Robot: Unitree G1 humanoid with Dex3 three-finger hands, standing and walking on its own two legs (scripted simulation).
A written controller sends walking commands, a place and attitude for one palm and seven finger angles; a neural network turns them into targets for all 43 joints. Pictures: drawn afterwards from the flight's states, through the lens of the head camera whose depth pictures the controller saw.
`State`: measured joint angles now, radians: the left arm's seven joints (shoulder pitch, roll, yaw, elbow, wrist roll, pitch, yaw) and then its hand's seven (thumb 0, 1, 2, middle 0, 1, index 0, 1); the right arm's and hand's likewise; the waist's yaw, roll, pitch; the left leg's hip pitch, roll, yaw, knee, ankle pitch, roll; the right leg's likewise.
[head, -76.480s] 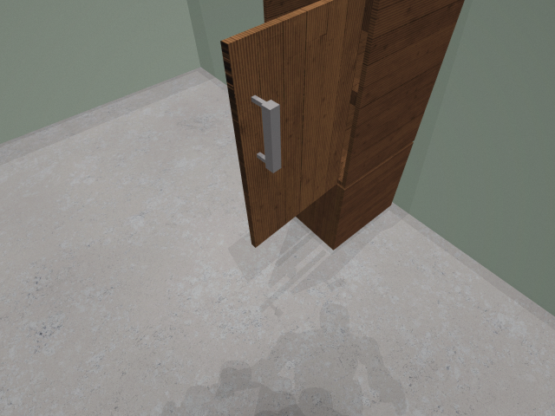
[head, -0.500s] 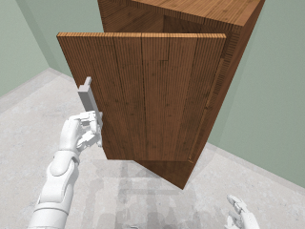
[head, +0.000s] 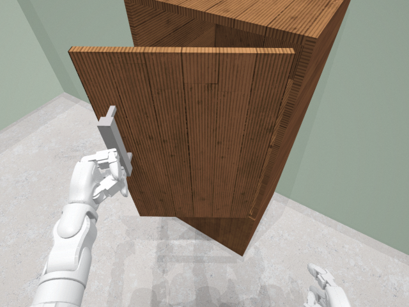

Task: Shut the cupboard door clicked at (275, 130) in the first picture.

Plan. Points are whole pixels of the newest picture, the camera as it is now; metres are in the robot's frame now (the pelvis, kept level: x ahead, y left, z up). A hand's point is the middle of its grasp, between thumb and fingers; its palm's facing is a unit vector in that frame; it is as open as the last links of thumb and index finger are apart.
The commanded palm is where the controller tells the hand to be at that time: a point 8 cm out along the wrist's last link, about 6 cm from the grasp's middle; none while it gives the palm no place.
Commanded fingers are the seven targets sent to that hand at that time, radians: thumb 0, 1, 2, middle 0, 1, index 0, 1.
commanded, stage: push the door shut along its arc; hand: left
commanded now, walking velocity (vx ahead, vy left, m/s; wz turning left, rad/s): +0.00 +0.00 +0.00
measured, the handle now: (119, 142) +0.42 +0.21 +0.09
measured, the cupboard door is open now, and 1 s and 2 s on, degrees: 31 15 1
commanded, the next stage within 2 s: pull the fist back off the door in 1.86 s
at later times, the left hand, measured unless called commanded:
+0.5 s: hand (125, 159) +0.37 +0.18 +0.09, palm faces -0.07 -1.00 -0.02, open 2.9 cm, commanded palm +0.37 +0.22 +0.09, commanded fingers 0.00 0.90 0.90 -1.30 -1.50 -1.30 -1.50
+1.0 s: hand (146, 139) +0.43 +0.15 +0.09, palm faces -0.22 -0.97 -0.04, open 3.1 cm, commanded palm +0.43 +0.19 +0.09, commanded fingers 0.00 0.90 0.90 -1.30 -1.50 -1.30 -1.50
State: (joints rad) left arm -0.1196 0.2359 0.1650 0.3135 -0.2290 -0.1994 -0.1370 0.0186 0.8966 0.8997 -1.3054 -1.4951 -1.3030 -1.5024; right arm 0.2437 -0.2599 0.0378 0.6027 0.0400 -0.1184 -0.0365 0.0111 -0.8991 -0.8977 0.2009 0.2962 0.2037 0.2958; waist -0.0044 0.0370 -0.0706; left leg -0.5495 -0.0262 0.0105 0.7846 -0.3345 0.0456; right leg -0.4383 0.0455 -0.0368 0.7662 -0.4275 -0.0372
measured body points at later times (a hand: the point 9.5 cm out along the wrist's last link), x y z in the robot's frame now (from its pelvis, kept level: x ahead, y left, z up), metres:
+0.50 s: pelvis -0.01 +0.01 -0.01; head +0.03 +0.01 +0.44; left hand +0.37 +0.24 +0.10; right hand +0.12 -0.25 -0.11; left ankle +0.04 +0.09 -0.71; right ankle -0.02 -0.10 -0.71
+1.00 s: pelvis -0.02 +0.02 -0.01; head +0.05 +0.02 +0.43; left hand +0.44 +0.21 +0.10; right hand +0.05 -0.25 -0.12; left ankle +0.04 +0.09 -0.71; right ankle -0.02 -0.10 -0.71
